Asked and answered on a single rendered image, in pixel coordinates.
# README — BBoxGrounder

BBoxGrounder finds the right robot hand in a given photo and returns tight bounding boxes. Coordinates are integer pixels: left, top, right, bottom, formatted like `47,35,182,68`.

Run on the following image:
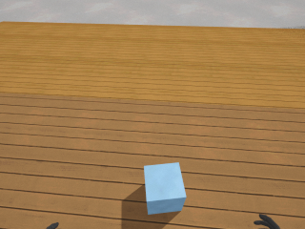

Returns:
254,214,280,229

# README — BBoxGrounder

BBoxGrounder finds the carton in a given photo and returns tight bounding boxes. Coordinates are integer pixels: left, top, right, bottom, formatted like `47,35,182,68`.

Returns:
144,162,187,215

